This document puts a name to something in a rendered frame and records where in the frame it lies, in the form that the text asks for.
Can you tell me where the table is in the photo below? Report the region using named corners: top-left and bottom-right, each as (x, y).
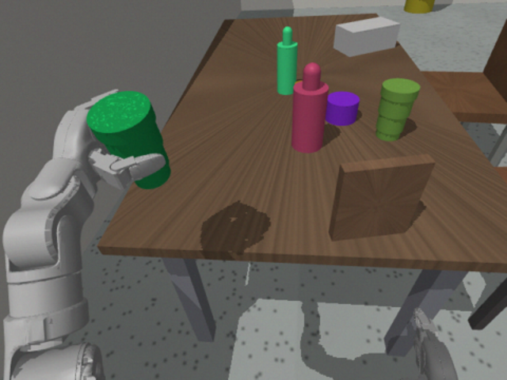
top-left (97, 13), bottom-right (507, 357)

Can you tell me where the left robot arm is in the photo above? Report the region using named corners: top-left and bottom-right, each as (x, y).
top-left (2, 158), bottom-right (105, 380)

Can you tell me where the chair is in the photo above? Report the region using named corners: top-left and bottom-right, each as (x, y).
top-left (421, 19), bottom-right (507, 167)
top-left (468, 167), bottom-right (507, 330)

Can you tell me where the right robot hand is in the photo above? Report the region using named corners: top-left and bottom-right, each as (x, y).
top-left (400, 308), bottom-right (458, 380)

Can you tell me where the left robot hand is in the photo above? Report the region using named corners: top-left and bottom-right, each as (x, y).
top-left (52, 89), bottom-right (166, 190)

